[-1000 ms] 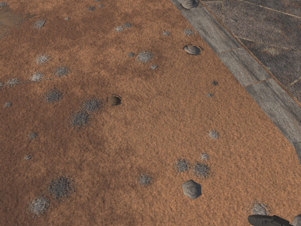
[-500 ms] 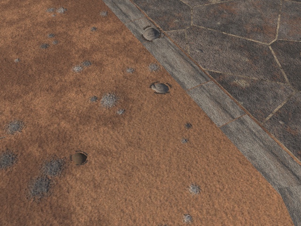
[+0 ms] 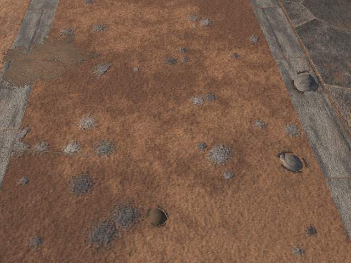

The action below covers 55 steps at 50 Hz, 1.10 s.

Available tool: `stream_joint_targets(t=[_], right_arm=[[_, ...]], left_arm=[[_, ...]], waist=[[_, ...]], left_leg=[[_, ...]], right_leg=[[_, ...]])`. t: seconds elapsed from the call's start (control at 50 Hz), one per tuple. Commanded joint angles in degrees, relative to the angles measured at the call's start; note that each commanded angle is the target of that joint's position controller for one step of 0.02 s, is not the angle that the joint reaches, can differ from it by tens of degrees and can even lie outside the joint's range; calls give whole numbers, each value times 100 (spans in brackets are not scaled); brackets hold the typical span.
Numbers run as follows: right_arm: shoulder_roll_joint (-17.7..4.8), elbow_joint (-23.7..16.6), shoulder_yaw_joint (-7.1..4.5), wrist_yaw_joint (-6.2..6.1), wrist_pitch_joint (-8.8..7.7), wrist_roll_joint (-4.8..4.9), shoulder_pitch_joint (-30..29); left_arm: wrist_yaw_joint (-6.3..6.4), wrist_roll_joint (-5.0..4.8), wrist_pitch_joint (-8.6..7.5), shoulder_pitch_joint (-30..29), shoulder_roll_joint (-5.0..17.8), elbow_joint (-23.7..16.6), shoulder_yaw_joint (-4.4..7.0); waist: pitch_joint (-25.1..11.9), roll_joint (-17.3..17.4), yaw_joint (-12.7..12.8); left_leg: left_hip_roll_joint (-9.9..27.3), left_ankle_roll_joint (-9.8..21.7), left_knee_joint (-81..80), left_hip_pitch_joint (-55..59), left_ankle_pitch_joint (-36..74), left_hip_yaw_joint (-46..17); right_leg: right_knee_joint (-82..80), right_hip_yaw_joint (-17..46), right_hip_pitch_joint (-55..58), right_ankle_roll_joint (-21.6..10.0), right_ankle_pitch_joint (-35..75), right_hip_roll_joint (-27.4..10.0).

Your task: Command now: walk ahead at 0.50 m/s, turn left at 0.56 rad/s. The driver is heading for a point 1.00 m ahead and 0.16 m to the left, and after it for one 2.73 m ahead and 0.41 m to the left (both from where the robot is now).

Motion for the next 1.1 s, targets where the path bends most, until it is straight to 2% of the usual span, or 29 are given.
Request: stream_joint_targets(t=[0.02, 0.06, 0.1, 0.14, 0.16, 0.18, 0.2, 0.22, 0.24, 0.26, 0.28, 0.36, 0.46, 0.54, 0.6, 0.64, 0.66, 0.68, 0.7, 0.72, 0.74, 0.76, 0.78, 0.8, 0.82, 0.88, 0.94, 1.02, 1.1], right_arm=[[-115, -565, 40, 124, -53, 3, -662], [-192, -712, 20, 185, -42, 12, -806], [-388, -762, -78, 209, -26, 11, -540], [-904, -384, -387, 150, -16, 46, 1003], [-1508, -193, -606, 12, 37, 39, 1855], [-2033, -287, -614, 18, -44, 30, 1582], [-1490, -377, -452, 58, -115, -31, 1825], [-1177, -321, -358, 76, -189, -62, 1618], [-959, -409, -289, 68, -220, -23, 1211], [-754, -516, -224, 55, -217, -33, 755], [-651, -620, -179, 29, -223, -95, 535], [-774, -517, -183, -103, -298, -87, 764], [-793, -288, -153, -191, -291, -54, 1233], [-833, -62, -146, -191, -280, -38, 1613], [-883, 55, -163, -234, -200, -46, 1770], [-973, 44, -185, -253, -153, -52, 1653], [-994, 13, -176, -250, -132, -52, 1523], [-886, -57, -113, -238, -130, -81, 1410], [-576, -160, 7, -232, -163, -210, 1657], [-123, -79, 125, -178, -272, -41, 2399], [-725, -78, 30, -156, -334, 56, 1883], [-890, -276, -12, -136, -370, 98, 1235], [-830, -334, 1, -152, -379, 25, 932], [-770, -348, -28, -160, -363, -56, 878], [-682, -324, -35, -158, -322, -67, 1028], [-446, -312, 9, -189, -219, -76, 1102], [-382, -490, 48, -194, -223, -122, 532], [-233, -651, 124, -116, -296, -90, -225], [-285, -883, 139, 6, -350, -25, -848]], left_arm=[[36, -78, -1, -122, 969, -333, 201], [28, -135, 76, -64, 1059, -310, 234], [41, -178, 151, -177, 1240, -360, 277], [58, -206, 239, -326, 1266, -429, 257], [65, -40, 197, -260, 1003, -581, 155], [-22, 70, -14, 169, 182, -932, -99], [-88, -209, -252, -603, 691, -1048, -22], [-111, -359, -343, -978, 826, -1165, 16], [-66, -240, -372, -942, 787, -1090, 5], [-23, -85, -337, -864, 839, -1003, 59], [-30, -56, -250, -727, 878, -991, 98], [-39, 38, -27, -916, 583, -1094, 39], [-142, -22, -65, -1850, 387, -1334, -75], [-257, -83, -123, -2399, 463, -1537, -101], [-352, -80, -185, -2484, 546, -1655, -99], [-368, -81, -203, -2101, 681, -1590, -49], [-344, -69, -209, -1537, 821, -1441, 28], [-310, -22, -207, -643, 1060, -1226, 124], [-278, 44, -189, 327, 1462, -1110, 206], [-335, 0, -149, 642, 1493, -888, 222], [-327, -145, -125, 506, 988, -917, 93], [-290, -141, -85, 6, 807, -1006, 26], [-286, -67, -58, -378, 746, -1086, -19], [-294, -7, -61, -586, 653, -1118, -54], [-296, 42, -79, -655, 610, -1113, -80], [-280, -22, -131, -580, 717, -999, -58], [-199, -49, -85, -383, 892, -897, -9], [-149, -119, -10, -33, 966, -757, -4], [-139, -155, 98, 369, 1020, -559, 8]], waist=[[499, -473, -11], [515, -541, -46], [205, -734, -317], [-647, -633, -1175], [-1160, 184, -1428], [-1748, 1380, -635], [-1963, 588, -1114], [-1196, 406, -1063], [-852, -35, -802], [-580, -122, -543], [-520, -10, -354], [-303, -34, -308], [-13, 170, -723], [273, 206, -954], [297, 250, -906], [81, 392, -660], [-285, 405, -335], [-952, 307, 85], [-1877, -545, 272], [-2436, -2125, -22], [-1816, -1339, 197], [-940, -865, 149], [-477, -373, -30], [-234, -326, -206], [-239, -483, -371], [-161, -634, -494], [-33, -524, -370], [97, -528, -85], [280, -574, 115]], left_leg=[[-25, 88, -504, -96, 21, 255], [-143, 226, -707, -9, -433, 432], [-513, 441, -764, 700, -1008, 772], [-1102, 802, -1243, 2897, -786, 987], [-241, 1173, -1410, 4634, -765, -505], [1040, 2240, -2255, 6156, -1854, -3883], [1219, 2140, -2972, 6210, -2089, -4463], [1084, 1871, -2962, 5718, -1496, -3608], [827, 1662, -2897, 4868, -949, -2887], [583, 1511, -2937, 4015, -403, -2287], [446, 1466, -3066, 3492, -89, -2025], [254, 1466, -3381, 2894, 936, -1286], [-34, 1061, -3450, 2960, 446, -765], [286, 1049, -3301, 3572, 134, -1019], [584, 972, -2923, 4289, 748, -1202], [560, 838, -2496, 4432, 1984, -1146], [367, 741, -1889, 4359, 3005, -976], [76, 574, -816, 3819, 3040, -747], [-489, 328, 1077, 2369, 1052, -498], [-1317, 26, 2699, 458, -3192, -613], [-949, 81, 3168, -223, -3160, -953], [-643, 108, 3061, -466, -2572, -677], [-373, 90, 2758, -238, -2098, -479], [-200, 60, 2411, -10, -1829, -430], [-66, 42, 2211, 320, -1676, -432], [60, -111, 1625, 401, -1452, -268], [116, -259, 673, 80, -564, -174], [-112, -256, -763, 408, 552, 56], [-267, -161, -1382, 295, 444, 100]], right_leg=[[-489, 405, -25, -827, 1673, -1682], [-193, 273, 321, -738, 2178, -1782], [570, 92, 464, -622, 4058, -1789], [2702, -184, -108, -347, 4959, -1466], [4636, -206, -1705, -23, 2761, -1189], [6399, 774, -4037, 247, -2005, 11], [6844, 1798, -4679, 108, -1929, -38], [6672, 1751, -5096, -55, -1354, -268], [6199, 1788, -4776, -121, -845, -529], [5705, 1800, -4277, -89, -548, -711], [5449, 1852, -3848, -57, -365, -822], [4404, 1630, -3693, 219, 426, -773], [2394, 1481, -3516, 178, 2237, -481], [1767, 1488, -3737, 4, 2260, -358], [1506, 1470, -3936, -213, 1593, -279], [1423, 1290, -3286, -390, 1123, -73], [1294, 1101, -2417, -537, 1194, 127], [1467, 1321, -972, -798, 1545, -133], [1710, 2804, 971, -1319, 1671, -1322], [848, 5382, 2404, -2049, 371, -2299], [495, 5374, 2082, -1755, -709, -2097], [349, 4516, 1195, -1497, -586, -1916], [179, 3934, 296, -1399, 31, -1707], [32, 3554, -284, -1377, 542, -1519], [-108, 3283, -611, -1353, 851, -1376], [-432, 2690, -978, -1445, 1488, -1243], [-582, 2268, -897, -1394, 1901, -1153], [-578, 1768, -798, -1145, 1871, -915], [-334, 1886, -153, -1131, 1798, -1219]])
